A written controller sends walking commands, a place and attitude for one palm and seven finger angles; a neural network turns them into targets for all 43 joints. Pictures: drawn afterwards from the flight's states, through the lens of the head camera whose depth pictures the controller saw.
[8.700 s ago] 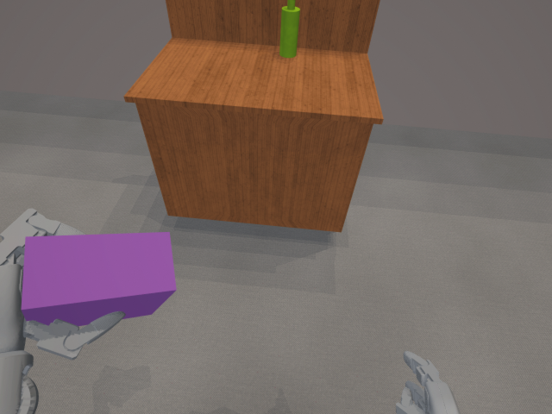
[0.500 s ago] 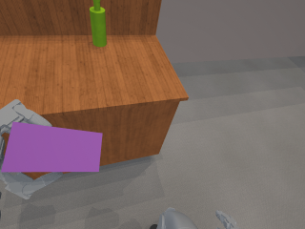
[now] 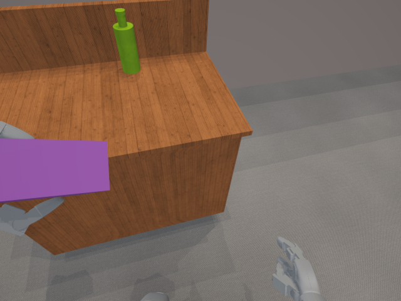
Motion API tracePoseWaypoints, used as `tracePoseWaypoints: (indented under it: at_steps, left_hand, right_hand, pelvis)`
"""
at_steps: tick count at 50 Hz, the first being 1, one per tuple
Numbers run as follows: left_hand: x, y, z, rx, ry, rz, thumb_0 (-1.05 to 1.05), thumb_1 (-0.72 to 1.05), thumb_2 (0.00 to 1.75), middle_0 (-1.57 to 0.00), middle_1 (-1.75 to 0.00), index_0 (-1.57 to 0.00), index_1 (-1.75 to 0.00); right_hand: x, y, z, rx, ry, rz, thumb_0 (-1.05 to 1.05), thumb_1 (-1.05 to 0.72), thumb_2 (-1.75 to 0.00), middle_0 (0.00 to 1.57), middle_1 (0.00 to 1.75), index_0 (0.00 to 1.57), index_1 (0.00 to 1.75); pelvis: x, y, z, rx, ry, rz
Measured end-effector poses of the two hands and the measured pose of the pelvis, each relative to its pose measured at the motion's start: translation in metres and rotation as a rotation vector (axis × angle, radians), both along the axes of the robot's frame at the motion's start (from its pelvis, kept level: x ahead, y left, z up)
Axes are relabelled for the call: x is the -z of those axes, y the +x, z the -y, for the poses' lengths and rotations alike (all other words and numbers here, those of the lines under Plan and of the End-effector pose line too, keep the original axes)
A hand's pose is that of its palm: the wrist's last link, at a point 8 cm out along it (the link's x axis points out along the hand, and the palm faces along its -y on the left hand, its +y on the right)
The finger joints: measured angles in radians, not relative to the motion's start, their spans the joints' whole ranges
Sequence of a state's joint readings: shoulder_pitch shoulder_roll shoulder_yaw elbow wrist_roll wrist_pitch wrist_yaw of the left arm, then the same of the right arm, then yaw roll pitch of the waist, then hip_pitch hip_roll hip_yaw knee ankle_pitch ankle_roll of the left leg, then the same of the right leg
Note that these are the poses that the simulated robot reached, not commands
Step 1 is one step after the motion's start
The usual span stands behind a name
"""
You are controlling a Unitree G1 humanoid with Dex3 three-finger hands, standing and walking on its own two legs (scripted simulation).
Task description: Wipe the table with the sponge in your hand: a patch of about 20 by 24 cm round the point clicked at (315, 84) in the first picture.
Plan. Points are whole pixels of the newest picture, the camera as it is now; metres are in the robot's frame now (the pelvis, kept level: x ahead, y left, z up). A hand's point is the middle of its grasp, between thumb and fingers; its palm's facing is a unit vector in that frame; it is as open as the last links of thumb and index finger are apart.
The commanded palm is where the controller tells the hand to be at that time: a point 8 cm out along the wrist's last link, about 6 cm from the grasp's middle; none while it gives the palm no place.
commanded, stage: come to a stop and stand still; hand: left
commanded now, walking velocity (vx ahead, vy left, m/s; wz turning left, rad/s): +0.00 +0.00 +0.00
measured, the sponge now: (62, 172) +0.24 +0.22 +0.19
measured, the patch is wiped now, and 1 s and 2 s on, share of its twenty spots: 0.00 0.00 0.00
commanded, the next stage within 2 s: look again from close up in 0.34 s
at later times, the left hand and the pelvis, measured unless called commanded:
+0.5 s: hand (37, 180) +0.22 +0.24 +0.20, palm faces +0.39 -0.82 -0.42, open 10.7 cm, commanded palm +0.17 +0.28 +0.20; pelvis +0.01 +0.00 +0.03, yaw +0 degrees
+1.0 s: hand (20, 192) +0.21 +0.28 +0.17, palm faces +0.41 -0.83 -0.39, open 10.7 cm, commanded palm +0.16 +0.30 +0.20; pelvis +0.00 +0.02 +0.03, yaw -1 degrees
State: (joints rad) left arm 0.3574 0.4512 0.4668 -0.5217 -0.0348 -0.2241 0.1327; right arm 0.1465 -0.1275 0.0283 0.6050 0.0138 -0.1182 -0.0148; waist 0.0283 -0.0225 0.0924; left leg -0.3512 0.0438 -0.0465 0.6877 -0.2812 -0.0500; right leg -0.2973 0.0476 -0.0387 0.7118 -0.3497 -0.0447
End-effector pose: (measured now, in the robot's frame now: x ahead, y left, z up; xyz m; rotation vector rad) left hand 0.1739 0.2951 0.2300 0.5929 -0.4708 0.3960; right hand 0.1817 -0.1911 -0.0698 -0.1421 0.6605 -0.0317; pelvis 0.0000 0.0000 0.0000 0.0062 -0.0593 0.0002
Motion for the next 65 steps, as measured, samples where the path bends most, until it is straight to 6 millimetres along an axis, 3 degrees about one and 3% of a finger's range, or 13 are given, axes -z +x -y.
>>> tracePoseWaypoints:
  at_steps: [4, 8, 11, 17, 22, 33, 43, 50, 56, 60, 65]
  left_hand:
    - [0.015, 0.004, 0.001, -0.074, -0.118, -0.098, -0.01, -0.55, 1.02, -0.64, -1.37, -0.66, -1.36]
    - [0.044, 0.012, 0.017, -0.048, -0.218, -0.234, -0.01, -0.55, 1.02, -0.64, -1.37, -0.66, -1.36]
    - [0.055, 0.018, 0.024, -0.004, -0.226, -0.290, -0.01, -0.55, 1.02, -0.64, -1.37, -0.66, -1.36]
    - [0.027, 0.023, 0.021, 0.039, -0.114, -0.231, -0.01, -0.55, 1.02, -0.64, -1.37, -0.66, -1.36]
    - [0.007, 0.014, 0.017, 0.036, -0.088, -0.161, -0.01, -0.55, 1.02, -0.64, -1.37, -0.66, -1.36]
    - [0.054, -0.009, -0.002, -0.052, -0.259, -0.316, -0.01, -0.55, 1.02, -0.64, -1.37, -0.66, -1.36]
    - [0.023, -0.007, -0.011, 0.009, -0.180, -0.203, -0.01, -0.55, 1.02, -0.64, -1.37, -0.67, -1.36]
    - [0.041, -0.001, -0.020, -0.042, -0.205, -0.258, -0.01, -0.55, 1.02, -0.64, -1.37, -0.67, -1.35]
    - [0.051, 0.023, 0.010, -0.015, -0.216, -0.240, -0.01, -0.55, 1.02, -0.64, -1.37, -0.67, -1.35]
    - [0.044, 0.046, 0.038, 0.062, -0.204, -0.181, -0.01, -0.55, 1.02, -0.64, -1.37, -0.67, -1.35]
    - [0.032, 0.075, 0.055, 0.118, -0.173, -0.158, -0.01, -0.55, 1.02, -0.64, -1.37, -0.67, -1.35]
  right_hand:
    - [0.001, -0.005, -0.001, -0.029, 0.035, -0.051, 0.01, -0.91, -0.90, 0.20, 0.30, 0.20, 0.30]
    - [0.002, -0.012, 0.012, -0.021, -0.007, -0.104, 0.01, -0.91, -0.90, 0.20, 0.30, 0.20, 0.30]
    - [0.001, -0.014, 0.024, 0.011, -0.052, -0.128, 0.01, -0.91, -0.90, 0.20, 0.30, 0.20, 0.30]
    - [-0.016, -0.010, 0.042, 0.069, -0.091, -0.081, 0.01, -0.91, -0.90, 0.20, 0.30, 0.20, 0.30]
    - [-0.027, -0.007, 0.047, 0.093, -0.087, -0.019, 0.01, -0.91, -0.90, 0.20, 0.30, 0.20, 0.30]
    - [-0.022, -0.030, 0.028, 0.071, -0.097, -0.079, 0.01, -0.91, -0.90, 0.20, 0.30, 0.20, 0.30]
    - [-0.021, -0.045, 0.002, 0.057, -0.070, -0.089, 0.01, -0.91, -0.90, 0.20, 0.30, 0.20, 0.30]
    - [-0.019, -0.041, 0.002, 0.094, -0.054, -0.079, 0.01, -0.91, -0.90, 0.20, 0.30, 0.20, 0.30]
    - [-0.007, -0.026, 0.019, 0.088, -0.049, -0.072, 0.01, -0.90, -0.90, 0.20, 0.30, 0.20, 0.30]
    - [0.002, -0.015, 0.039, 0.095, -0.054, -0.095, 0.01, -0.91, -0.90, 0.20, 0.30, 0.20, 0.30]
    - [-0.006, -0.003, 0.064, 0.139, -0.077, -0.141, 0.01, -0.91, -0.90, 0.20, 0.30, 0.20, 0.30]
  pelvis:
    - [-0.012, 0.008, 0.004, -0.006, 0.000, -0.025]
    - [-0.018, 0.015, 0.003, -0.009, 0.007, -0.048]
    - [-0.019, 0.017, 0.002, -0.011, 0.006, -0.049]
    - [-0.022, 0.013, 0.005, 0.003, 0.000, -0.035]
    - [-0.024, 0.010, 0.002, 0.004, -0.010, -0.036]
    - [-0.029, -0.002, -0.010, -0.004, -0.020, -0.034]
    - [-0.031, -0.010, -0.023, -0.001, -0.020, -0.033]
    - [-0.027, -0.001, -0.022, 0.020, -0.010, -0.050]
    - [-0.015, 0.012, -0.004, 0.053, -0.004, -0.044]
    - [-0.009, 0.025, 0.010, 0.049, -0.026, -0.052]
    - [-0.017, 0.048, 0.020, 0.077, 0.000, -0.072]
